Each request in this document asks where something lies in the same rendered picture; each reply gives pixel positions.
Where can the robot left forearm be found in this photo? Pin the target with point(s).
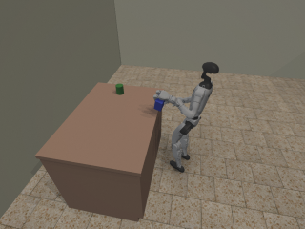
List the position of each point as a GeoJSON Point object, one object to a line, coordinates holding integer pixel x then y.
{"type": "Point", "coordinates": [180, 105]}

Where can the robot left upper arm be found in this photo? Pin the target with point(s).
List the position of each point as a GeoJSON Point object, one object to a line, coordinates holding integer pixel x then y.
{"type": "Point", "coordinates": [197, 98]}

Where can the robot right forearm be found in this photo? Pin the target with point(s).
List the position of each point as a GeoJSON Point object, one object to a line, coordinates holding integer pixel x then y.
{"type": "Point", "coordinates": [187, 99]}

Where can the robot left foot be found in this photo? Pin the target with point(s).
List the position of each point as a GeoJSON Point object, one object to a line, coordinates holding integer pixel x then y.
{"type": "Point", "coordinates": [174, 164]}

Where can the table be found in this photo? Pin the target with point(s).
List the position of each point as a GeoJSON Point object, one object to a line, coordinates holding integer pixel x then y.
{"type": "Point", "coordinates": [101, 159]}

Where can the sponge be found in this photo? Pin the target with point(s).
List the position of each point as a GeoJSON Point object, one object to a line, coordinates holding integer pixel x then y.
{"type": "Point", "coordinates": [158, 104]}

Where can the robot left thigh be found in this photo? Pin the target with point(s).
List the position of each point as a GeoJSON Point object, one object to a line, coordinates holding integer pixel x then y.
{"type": "Point", "coordinates": [181, 130]}

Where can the robot left hand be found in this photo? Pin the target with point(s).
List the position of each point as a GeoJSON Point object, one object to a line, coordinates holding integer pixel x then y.
{"type": "Point", "coordinates": [162, 95]}

